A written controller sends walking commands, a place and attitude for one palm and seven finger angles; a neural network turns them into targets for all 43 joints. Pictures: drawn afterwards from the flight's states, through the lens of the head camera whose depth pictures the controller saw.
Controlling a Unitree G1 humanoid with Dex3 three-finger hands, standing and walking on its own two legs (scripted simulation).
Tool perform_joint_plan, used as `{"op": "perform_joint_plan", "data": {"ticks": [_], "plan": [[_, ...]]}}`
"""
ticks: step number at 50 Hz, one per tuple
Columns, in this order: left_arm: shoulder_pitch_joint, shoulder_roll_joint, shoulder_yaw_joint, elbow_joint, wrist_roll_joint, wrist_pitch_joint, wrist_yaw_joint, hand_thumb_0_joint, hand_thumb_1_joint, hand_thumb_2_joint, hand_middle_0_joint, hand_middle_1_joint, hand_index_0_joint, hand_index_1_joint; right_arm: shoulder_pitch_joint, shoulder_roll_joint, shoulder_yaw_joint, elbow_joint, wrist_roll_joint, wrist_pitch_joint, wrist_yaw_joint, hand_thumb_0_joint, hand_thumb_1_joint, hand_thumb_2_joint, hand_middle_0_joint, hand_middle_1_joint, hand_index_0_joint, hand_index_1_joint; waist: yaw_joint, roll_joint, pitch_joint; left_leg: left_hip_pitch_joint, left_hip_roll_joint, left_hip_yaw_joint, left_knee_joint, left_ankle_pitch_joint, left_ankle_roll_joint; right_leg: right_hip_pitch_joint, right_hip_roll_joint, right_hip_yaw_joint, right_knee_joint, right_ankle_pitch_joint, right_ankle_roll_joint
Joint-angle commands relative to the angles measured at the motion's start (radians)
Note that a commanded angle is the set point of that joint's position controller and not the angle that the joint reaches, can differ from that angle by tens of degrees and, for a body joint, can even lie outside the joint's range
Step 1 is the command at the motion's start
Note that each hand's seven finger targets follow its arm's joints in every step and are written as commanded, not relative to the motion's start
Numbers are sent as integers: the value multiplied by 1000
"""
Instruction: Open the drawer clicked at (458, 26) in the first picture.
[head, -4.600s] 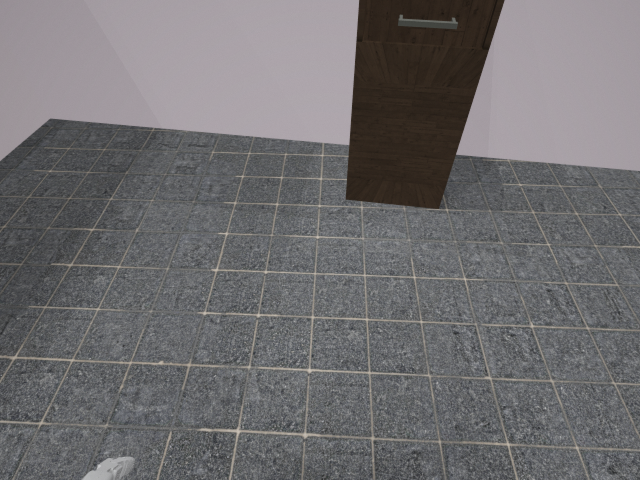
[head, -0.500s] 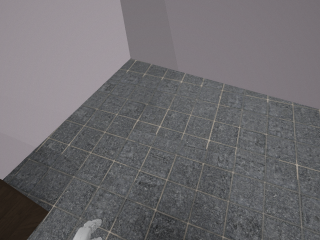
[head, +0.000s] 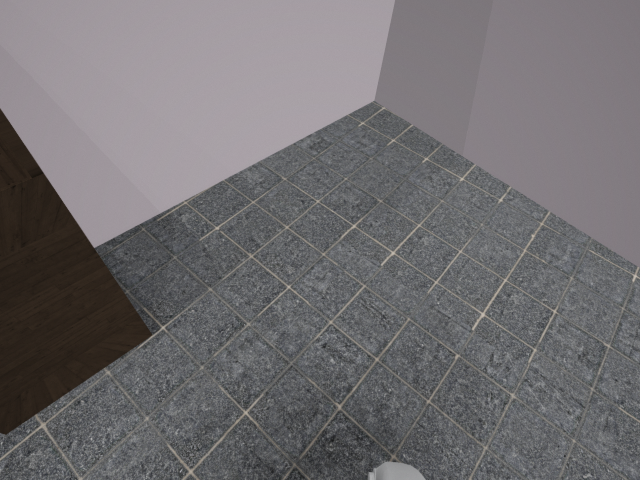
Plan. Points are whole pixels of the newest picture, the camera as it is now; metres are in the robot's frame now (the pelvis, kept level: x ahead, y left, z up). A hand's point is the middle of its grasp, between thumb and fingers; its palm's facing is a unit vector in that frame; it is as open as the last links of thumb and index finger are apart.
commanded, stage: turn to face it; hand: left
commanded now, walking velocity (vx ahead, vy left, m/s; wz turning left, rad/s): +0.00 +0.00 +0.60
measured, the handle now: out of the picture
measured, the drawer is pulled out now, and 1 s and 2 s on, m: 0.00 0.00 0.00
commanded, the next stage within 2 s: take the last steps up to it in 1.22 s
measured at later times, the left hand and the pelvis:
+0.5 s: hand out of the picture -0.01 +0.13 -0.14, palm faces +0.33 -0.90 -0.29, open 7.4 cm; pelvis -0.03 -0.09 +0.00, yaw +20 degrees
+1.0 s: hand out of the picture -0.16 +0.16 -0.17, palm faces +0.61 -0.75 -0.26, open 7.4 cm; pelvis -0.07 -0.05 +0.00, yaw +36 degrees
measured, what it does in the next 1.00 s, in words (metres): steps on the spot, turning left: right foot, then left foot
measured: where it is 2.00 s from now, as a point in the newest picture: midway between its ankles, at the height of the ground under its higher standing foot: outside the picture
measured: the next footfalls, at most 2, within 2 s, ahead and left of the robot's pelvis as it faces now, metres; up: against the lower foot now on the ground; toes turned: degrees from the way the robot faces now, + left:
right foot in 0.30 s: +0.03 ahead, -0.17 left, +0.00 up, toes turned +11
left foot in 0.78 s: -0.10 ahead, +0.05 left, +0.00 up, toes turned +37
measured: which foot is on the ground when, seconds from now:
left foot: down 0.00-0.30, up 0.32-0.76, down 0.78-1.00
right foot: up 0.00-0.28, down 0.30-0.78, up 0.80-1.00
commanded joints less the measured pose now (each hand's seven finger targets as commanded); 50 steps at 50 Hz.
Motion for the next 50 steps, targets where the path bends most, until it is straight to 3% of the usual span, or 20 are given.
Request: {"op": "perform_joint_plan", "data": {"ticks": [1, 8, 11, 13, 14, 15, 16, 17, 19, 21, 29, 34, 37, 38, 39, 40, 41, 43, 46, 50], "plan": [[-57, 41, -3, -101, -5, -32, 8, 0, 900, 900, -200, -300, -200, -300, 53, -200, -53, -52, 4, -11, -8, 0, -900, -900, 200, 300, 200, 300, -27, 133, -127, 239, 251, -329, -151, 239, 90, -63, -6, 24, -79, -34, 14], [-51, 48, -10, -127, -11, -32, 14, 0, 900, 900, -200, -300, -200, -300, 8, -233, -66, -72, -1, 10, 1, 0, -900, -900, 200, 300, 200, 300, -25, 179, -120, 150, 223, -449, -149, 116, 103, 68, 38, 32, -288, -95, -8], [11, 52, -12, -124, -17, -38, 17, 0, 900, 900, -200, -300, -200, -300, -38, -238, -72, -93, -2, 18, 8, 0, -900, -900, 200, 300, 200, 300, 1, 184, -129, 62, 189, -470, -132, 100, 80, 213, 70, 18, -454, -59, -26], [103, 73, -2, -108, -16, -45, 21, 0, 900, 900, -200, -300, -200, -300, -85, -221, -74, -110, 4, 25, 14, 0, -900, -900, 200, 300, 200, 300, 50, 148, -124, -100, 122, -433, -91, -43, 15, 421, 60, 3, -682, 68, -45], [133, 138, 11, -111, -3, -53, 27, 0, 900, 900, -200, -300, -200, -300, -80, -166, -70, -122, 12, 31, 19, 0, -900, -900, 200, 300, 200, 300, 65, -34, -121, -259, 24, -326, 85, -197, -52, 529, -102, 156, -845, -42, -100], [99, 235, 23, -140, 14, -58, 32, 0, 900, 900, -200, -300, -200, -300, -74, -114, -60, -150, 13, 30, 18, 0, -900, -900, 200, 300, 200, 300, 65, -319, -77, -402, -102, -110, 393, -341, -128, 484, -386, 473, -960, -170, -209], [22, 213, 5, -169, 1, -50, 36, 0, 900, 900, -200, -300, -200, -300, -103, -177, -73, -147, -3, 31, 20, 0, -900, -900, 200, 300, 200, 300, 43, -202, -30, -326, -31, -146, 567, -347, -108, 268, -417, 411, -961, -152, -230], [-64, 158, -3, -188, 0, -60, 35, 0, 900, 900, -200, -300, -200, -300, -67, -176, -73, -127, -7, 40, 29, 0, -900, -900, 200, 300, 200, 300, -8, -178, -8, -296, -7, -152, 648, -263, -105, 202, -334, 300, -951, -118, -206], [-107, 109, -20, -192, -5, -69, 26, 0, 900, 900, -200, -300, -200, -300, -33, -163, -72, -83, -7, 52, 37, 0, -900, -900, 200, 300, 200, 300, -35, -153, 37, -270, 18, -98, 758, -170, -127, 187, -234, 152, -891, 46, -173], [-74, 86, -27, -181, -3, -78, 26, 0, 900, 900, -200, -300, -200, -300, -9, -137, -63, -73, -2, 51, 43, 0, -900, -900, 200, 300, 200, 300, -34, -122, 19, -283, 26, -68, 763, -127, -143, 267, -203, 46, -834, 214, -170], [100, 139, -14, -121, 8, -72, 23, 0, 900, 900, -200, -300, -200, -300, -163, -126, -42, -106, 5, 53, 43, 0, -900, -900, 200, 300, 200, 300, 60, -155, -16, -243, 61, -1, 517, -230, -161, 420, -279, 3, -793, 342, -217], [111, 171, 1, -104, 13, -66, 20, 0, 900, 900, -200, -300, -200, -300, -160, -114, -24, -106, 15, 33, 39, 0, -900, -900, 200, 300, 200, 300, 72, -214, -95, -114, 51, 55, 296, -273, -137, 470, -310, -46, -705, 516, -221], [100, 170, 3, -92, 4, -58, 15, 0, 900, 900, -200, -300, -200, -300, -85, -129, -25, -91, 13, 18, 34, 0, -900, -900, 200, 300, 200, 300, 33, -178, -143, 65, 31, 80, 27, -94, -114, 429, -277, -131, -568, 528, -149], [95, 152, 2, -94, -5, -53, 12, 0, 900, 900, -200, -300, -200, -300, -31, -175, -38, -75, 11, 9, 32, 0, -900, -900, 200, 300, 200, 300, -4, -72, -172, 226, 75, 26, -84, 63, -95, 316, -249, -165, -443, 432, -101], [86, 92, -8, -129, -13, -50, 5, 0, 900, 900, -200, -300, -200, -300, 19, -285, -64, -72, 5, -1, 25, 0, -900, -900, 200, 300, 200, 300, -37, 238, -197, 408, 318, -293, -110, 389, 11, 29, -117, -201, -237, 4, -21], [5, 61, -33, -166, -3, -43, 8, 0, 900, 900, -200, -300, -200, -300, 79, -340, -74, -54, 14, 8, 18, 0, -900, -900, 200, 300, 200, 300, -68, 306, -186, 403, 443, -384, -96, 667, 112, -88, -64, -117, -89, -318, -1], [-15, 80, -26, -173, 0, -37, 10, 0, 900, 900, -200, -300, -200, -300, 83, -320, -67, -44, 7, 10, 15, 0, -900, -900, 200, 300, 200, 300, -64, 213, -168, 346, 446, -318, -77, 608, 149, -79, -76, -59, -11, -288, -16], [-24, 75, -18, -127, 0, -30, 9, 0, 900, 900, -200, -300, -200, -300, -20, -252, -48, -56, 4, 3, -5, 0, -900, -900, 200, 300, 200, 300, -26, 255, -97, 263, 329, -261, -92, 569, 108, -91, -71, -13, 40, -161, -7], [36, 74, -18, -90, -2, -34, -1, 0, 900, 900, -200, -300, -200, -300, -92, -215, -32, -80, 6, -5, -6, 0, -900, -900, 200, 300, 200, 300, 14, 179, -82, 218, 247, -171, -99, 523, 71, -35, -47, -21, 23, -62, 1], [26, 66, -26, -90, -4, -28, 4, 0, 900, 900, -200, -300, -200, -300, -60, -209, -31, -70, 7, -4, -4, 0, -900, -900, 200, 300, 200, 300, 4, 157, -75, 210, 241, -192, -124, 433, 83, 5, -27, -21, -78, -51, 7]]}}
